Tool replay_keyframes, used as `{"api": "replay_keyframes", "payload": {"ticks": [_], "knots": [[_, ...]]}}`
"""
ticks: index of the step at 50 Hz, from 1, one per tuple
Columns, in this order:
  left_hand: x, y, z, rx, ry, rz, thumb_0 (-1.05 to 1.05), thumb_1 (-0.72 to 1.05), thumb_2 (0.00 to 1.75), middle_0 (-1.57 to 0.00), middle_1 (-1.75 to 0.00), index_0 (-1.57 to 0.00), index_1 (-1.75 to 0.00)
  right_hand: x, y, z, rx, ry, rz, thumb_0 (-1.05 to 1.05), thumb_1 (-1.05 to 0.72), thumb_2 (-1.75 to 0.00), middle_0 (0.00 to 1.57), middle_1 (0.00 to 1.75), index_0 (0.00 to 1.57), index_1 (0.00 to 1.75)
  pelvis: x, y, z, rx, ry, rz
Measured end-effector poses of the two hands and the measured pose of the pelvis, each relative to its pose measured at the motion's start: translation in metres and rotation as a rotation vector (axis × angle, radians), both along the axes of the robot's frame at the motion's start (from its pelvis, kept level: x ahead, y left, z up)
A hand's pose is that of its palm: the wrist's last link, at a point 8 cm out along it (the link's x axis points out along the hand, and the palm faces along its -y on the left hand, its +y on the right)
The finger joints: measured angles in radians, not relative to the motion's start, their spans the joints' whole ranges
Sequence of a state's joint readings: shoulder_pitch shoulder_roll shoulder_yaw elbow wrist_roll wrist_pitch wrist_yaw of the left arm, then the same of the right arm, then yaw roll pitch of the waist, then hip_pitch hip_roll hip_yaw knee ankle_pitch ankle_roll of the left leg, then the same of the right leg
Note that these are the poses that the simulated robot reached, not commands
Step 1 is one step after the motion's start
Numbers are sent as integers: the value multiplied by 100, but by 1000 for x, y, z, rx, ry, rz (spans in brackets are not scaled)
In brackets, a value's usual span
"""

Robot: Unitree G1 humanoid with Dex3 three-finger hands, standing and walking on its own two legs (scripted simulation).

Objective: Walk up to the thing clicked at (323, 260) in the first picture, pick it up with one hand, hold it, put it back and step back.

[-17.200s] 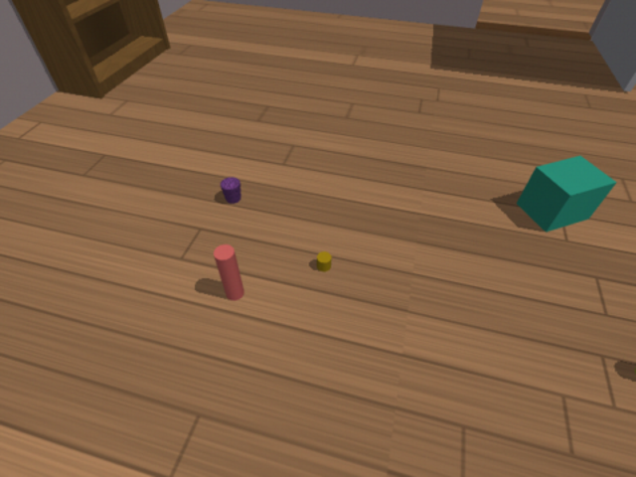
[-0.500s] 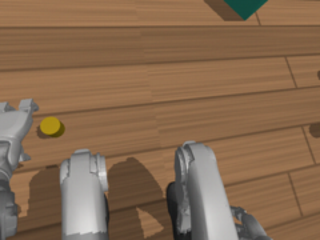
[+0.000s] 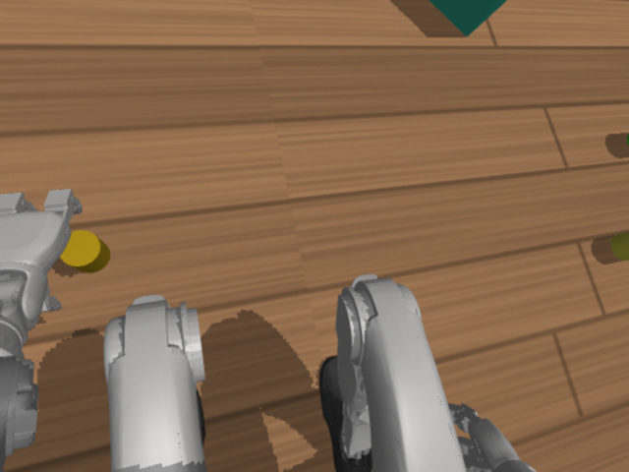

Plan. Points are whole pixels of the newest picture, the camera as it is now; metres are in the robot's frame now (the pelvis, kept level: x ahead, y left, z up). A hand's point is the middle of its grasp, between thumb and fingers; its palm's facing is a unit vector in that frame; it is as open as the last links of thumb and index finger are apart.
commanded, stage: approach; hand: left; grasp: from above
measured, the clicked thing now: (85, 252) +0.43 +0.30 -0.29
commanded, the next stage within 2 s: close in in 0.28 s
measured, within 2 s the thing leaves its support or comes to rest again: neither
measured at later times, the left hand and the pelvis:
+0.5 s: hand (51, 248) +0.41 +0.31 -0.18, palm faces -0.52 -0.11 -0.85, open 14.2 cm; pelvis +0.00 +0.00 +0.00, yaw -1 degrees
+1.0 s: hand (80, 244) +0.43 +0.29 -0.23, palm faces -0.42 -0.11 -0.90, open 14.3 cm; pelvis +0.00 +0.01 -0.02, yaw -3 degrees
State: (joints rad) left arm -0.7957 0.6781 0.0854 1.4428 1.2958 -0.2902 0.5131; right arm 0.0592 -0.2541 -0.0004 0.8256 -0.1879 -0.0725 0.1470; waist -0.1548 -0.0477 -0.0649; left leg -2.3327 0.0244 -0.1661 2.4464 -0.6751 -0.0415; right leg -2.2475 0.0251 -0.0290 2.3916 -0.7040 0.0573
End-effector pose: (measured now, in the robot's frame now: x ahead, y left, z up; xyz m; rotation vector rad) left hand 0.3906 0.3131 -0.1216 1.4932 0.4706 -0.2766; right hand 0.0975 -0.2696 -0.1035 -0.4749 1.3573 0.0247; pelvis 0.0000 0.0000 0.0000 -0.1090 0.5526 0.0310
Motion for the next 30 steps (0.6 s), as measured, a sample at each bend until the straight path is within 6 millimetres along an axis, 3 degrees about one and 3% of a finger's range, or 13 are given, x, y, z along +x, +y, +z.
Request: {"api": "replay_keyframes", "payload": {"ticks": [9,15,22,30], "knots": [[46,-41,-6,-11,-74,-13,0,-54,101,-9,-103,-9,-103,-24,-3,6,-10,19,-25,0,-91,-89,20,30,20,30,1,0,-3,-8,5,-12],[64,-43,0,23,-68,48,0,-55,102,-8,-102,-8,-103,-48,-3,6,9,70,-75,0,-91,-89,20,30,20,30,3,0,-2,-9,18,-22],[44,-14,-2,28,36,123,0,-55,101,-8,-102,-8,-103,-58,3,0,48,119,-94,1,-91,-89,20,30,20,30,3,0,1,-7,10,-21],[11,5,-14,-31,79,36,0,-54,99,-8,-101,-9,-101,-37,4,-1,30,116,-17,1,-91,-89,20,30,20,30,1,1,-2,-17,-11,-13]]}}
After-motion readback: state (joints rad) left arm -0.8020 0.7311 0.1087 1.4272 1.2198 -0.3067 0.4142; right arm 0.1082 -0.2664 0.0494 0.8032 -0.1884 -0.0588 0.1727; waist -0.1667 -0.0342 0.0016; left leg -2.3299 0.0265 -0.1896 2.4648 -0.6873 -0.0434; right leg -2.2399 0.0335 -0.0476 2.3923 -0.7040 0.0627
